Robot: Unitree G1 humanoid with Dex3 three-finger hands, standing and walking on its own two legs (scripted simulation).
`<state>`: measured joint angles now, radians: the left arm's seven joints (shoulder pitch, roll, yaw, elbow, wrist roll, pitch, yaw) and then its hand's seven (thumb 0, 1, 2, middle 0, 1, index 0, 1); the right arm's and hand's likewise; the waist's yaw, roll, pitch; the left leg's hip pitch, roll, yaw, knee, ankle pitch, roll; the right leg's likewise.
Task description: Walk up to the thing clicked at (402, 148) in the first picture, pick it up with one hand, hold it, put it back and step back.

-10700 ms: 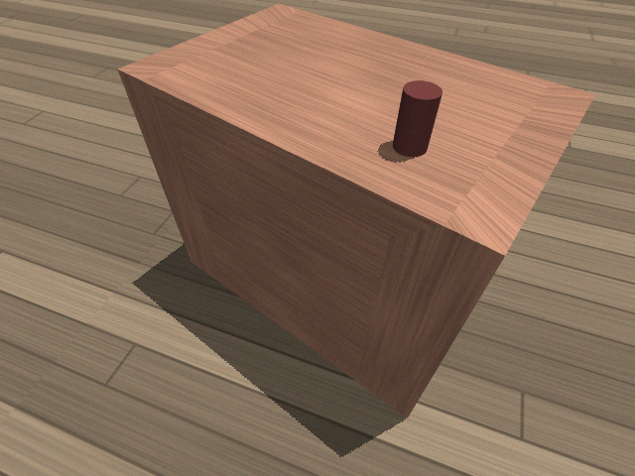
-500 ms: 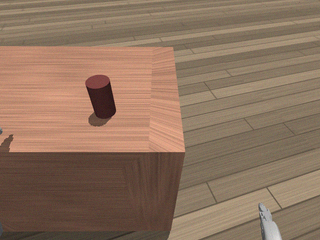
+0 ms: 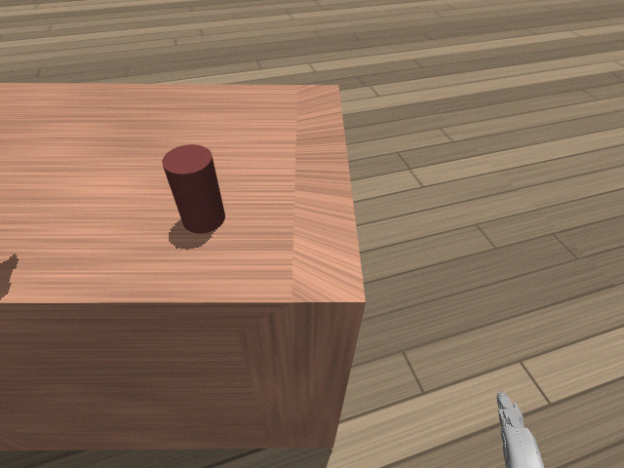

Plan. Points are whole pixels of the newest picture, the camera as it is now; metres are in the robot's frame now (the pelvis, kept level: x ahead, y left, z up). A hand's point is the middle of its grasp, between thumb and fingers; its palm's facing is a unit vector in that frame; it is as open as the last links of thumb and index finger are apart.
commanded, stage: go down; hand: left
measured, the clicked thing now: (196, 190) +0.50 +0.18 +0.09
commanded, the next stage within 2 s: approach in 0.96 s
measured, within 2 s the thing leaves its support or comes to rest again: neither
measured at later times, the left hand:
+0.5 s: hand out of the picture +0.38 +0.37 +0.20, palm faces +0.16 -0.99 +0.01, open 17.6 cm
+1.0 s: hand out of the picture +0.40 +0.37 +0.20, palm faces +0.16 -0.99 +0.01, open 17.5 cm
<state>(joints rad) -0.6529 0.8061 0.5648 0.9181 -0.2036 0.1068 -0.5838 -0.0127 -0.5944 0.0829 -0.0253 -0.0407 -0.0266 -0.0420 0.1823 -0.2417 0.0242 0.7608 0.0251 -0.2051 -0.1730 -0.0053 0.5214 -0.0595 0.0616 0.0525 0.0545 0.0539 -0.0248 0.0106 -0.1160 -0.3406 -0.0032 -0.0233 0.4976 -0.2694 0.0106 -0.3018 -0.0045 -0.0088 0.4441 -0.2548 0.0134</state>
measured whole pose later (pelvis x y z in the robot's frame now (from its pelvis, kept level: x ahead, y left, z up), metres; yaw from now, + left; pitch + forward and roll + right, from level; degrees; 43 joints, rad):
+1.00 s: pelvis +0.00 +0.01 +0.00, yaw -1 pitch +10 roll -2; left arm -0.78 0.90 0.55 1.12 -0.17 0.03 -0.58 -0.01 -0.55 0.08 -0.03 -0.05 -0.04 -0.05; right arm 0.18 -0.25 0.03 0.72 0.02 -0.20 -0.15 -0.01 0.52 -0.06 0.06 0.05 0.05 0.05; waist -0.06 0.01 -0.13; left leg -0.43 0.00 -0.02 0.55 -0.29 0.02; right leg -0.38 0.00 0.00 0.46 -0.26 0.02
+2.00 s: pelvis -0.01 +0.00 -0.03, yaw -2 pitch +13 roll -2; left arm -0.72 0.43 0.36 0.95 -0.17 -0.18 -0.15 -0.01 -0.55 0.04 -0.05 -0.05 -0.06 -0.04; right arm 0.26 -0.24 -0.05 0.44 0.01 -0.08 -0.03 -0.01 0.52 -0.06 0.06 0.05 0.05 0.05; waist -0.09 0.02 -0.15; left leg -0.63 0.03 -0.01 0.80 -0.40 0.00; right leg -0.60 0.03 0.01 0.74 -0.38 0.01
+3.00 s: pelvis -0.03 +0.00 -0.05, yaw -3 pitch +17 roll -2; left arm -1.00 0.53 0.39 1.17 -0.08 -0.19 -0.06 -0.01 -0.33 0.51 -0.86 -0.73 -0.88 -0.73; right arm 0.30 -0.24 -0.04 0.26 -0.01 -0.04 -0.02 -0.01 0.49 -0.06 0.06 0.05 0.05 0.05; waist -0.17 0.01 -0.13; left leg -0.78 0.03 0.00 0.89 -0.41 0.01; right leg -0.75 0.03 0.01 0.83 -0.38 0.01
